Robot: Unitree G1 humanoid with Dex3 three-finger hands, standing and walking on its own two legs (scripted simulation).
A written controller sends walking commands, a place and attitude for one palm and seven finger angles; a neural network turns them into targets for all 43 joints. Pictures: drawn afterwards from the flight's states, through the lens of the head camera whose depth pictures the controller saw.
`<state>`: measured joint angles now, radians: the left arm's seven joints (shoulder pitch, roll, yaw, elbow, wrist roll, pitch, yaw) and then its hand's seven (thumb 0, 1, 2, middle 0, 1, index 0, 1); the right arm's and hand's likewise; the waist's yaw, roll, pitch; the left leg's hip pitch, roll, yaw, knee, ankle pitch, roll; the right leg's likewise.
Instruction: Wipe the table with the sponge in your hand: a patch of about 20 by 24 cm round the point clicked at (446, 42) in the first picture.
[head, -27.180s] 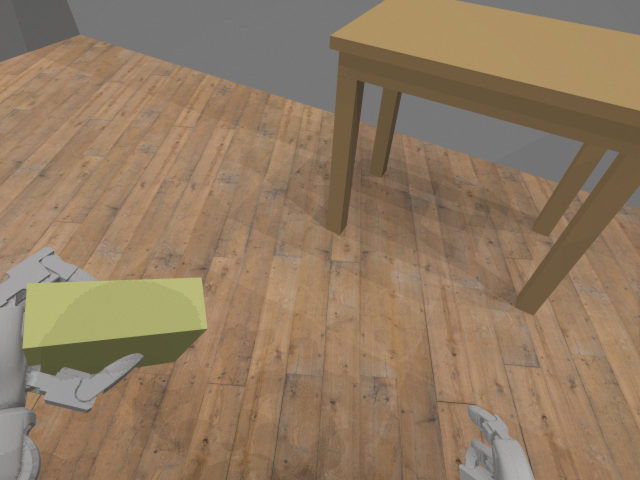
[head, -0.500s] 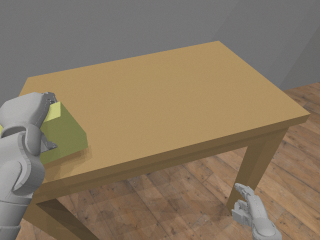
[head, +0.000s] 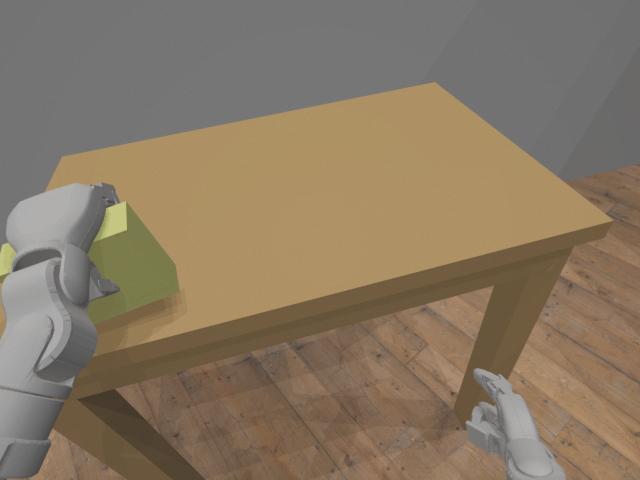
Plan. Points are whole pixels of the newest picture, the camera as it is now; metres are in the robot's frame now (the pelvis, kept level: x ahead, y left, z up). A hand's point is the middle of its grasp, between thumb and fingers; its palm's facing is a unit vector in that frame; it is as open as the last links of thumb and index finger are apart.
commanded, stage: move the sponge above the wiping area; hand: left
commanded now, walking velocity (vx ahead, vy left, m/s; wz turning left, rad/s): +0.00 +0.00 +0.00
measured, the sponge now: (109, 280) +0.27 +0.32 +0.13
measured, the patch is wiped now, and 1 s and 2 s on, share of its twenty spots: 0.00 0.00 0.00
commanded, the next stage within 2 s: lower the sponge onto the table in 1.64 s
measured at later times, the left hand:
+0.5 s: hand (90, 256) +0.27 +0.32 +0.19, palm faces +0.12 -0.04 -0.99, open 9.4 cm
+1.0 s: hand (108, 253) +0.28 +0.31 +0.17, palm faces +0.06 -0.04 -1.00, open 9.4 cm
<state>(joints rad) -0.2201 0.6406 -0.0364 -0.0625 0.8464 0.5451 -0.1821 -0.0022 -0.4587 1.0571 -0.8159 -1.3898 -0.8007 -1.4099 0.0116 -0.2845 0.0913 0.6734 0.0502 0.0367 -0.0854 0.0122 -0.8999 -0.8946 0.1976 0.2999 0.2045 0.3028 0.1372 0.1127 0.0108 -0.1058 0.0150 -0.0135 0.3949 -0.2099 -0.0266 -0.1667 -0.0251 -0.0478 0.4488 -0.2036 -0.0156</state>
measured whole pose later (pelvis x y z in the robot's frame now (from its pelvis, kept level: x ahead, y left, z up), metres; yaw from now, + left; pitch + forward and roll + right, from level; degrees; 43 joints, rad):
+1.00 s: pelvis +0.01 +0.01 +0.00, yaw +0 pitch -4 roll +1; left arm -0.23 0.63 -0.08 -0.07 0.87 0.53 -0.23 0.00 -0.46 1.06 -0.82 -1.39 -0.80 -1.41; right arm 0.02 -0.29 0.09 0.67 0.04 0.03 -0.09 0.01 -0.90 -0.89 0.20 0.30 0.20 0.30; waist 0.14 0.10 0.01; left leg -0.11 0.01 -0.01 0.39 -0.22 -0.02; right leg -0.16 -0.03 -0.05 0.44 -0.21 -0.01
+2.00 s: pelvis +0.02 +0.00 +0.00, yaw +0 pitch -4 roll +1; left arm -0.13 0.63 -0.05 -0.20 0.86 0.55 -0.22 0.00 -0.46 1.06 -0.82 -1.39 -0.80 -1.41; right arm 0.03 -0.30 0.09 0.66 0.04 0.06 -0.08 0.01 -0.90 -0.89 0.20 0.30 0.20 0.30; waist 0.15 0.11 0.01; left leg -0.10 0.01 -0.01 0.40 -0.24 -0.02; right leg -0.16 -0.03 -0.04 0.46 -0.23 -0.01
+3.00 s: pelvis +0.02 +0.01 +0.00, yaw -1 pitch -4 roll +1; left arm -0.09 0.60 -0.04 -0.11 0.88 0.42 -0.12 0.00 -0.46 1.06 -0.82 -1.39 -0.81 -1.40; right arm 0.03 -0.27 0.08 0.68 0.03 0.02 -0.09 0.01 -0.90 -0.89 0.20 0.30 0.20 0.30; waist 0.14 0.10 0.01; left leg -0.08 0.02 -0.01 0.39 -0.23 -0.02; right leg -0.14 -0.02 -0.04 0.42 -0.21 -0.01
